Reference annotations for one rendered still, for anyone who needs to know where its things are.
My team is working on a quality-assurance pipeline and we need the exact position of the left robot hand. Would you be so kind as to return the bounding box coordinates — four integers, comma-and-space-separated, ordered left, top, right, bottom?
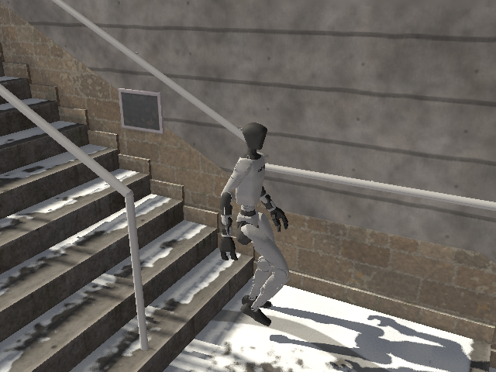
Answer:
270, 207, 288, 232

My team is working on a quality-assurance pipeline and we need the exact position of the robot foot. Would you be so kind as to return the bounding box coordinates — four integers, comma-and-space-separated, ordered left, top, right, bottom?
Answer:
240, 303, 271, 326
242, 295, 271, 308

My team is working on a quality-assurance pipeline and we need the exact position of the right robot foot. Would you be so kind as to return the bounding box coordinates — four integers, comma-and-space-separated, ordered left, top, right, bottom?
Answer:
240, 303, 271, 326

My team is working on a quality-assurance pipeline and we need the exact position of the right robot hand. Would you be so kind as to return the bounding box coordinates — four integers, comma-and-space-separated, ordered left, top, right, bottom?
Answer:
219, 237, 238, 260

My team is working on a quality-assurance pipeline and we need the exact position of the left robot forearm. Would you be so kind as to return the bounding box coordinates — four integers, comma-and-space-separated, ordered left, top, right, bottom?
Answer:
260, 186, 277, 212

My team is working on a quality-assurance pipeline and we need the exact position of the right robot forearm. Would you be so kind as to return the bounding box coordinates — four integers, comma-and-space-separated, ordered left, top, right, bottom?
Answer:
220, 192, 233, 237

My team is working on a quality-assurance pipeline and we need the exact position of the robot right upper arm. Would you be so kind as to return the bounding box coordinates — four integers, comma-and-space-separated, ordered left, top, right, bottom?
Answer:
221, 159, 253, 203

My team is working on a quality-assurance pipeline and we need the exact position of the left robot foot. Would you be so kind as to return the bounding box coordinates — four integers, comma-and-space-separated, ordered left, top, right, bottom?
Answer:
242, 295, 271, 308

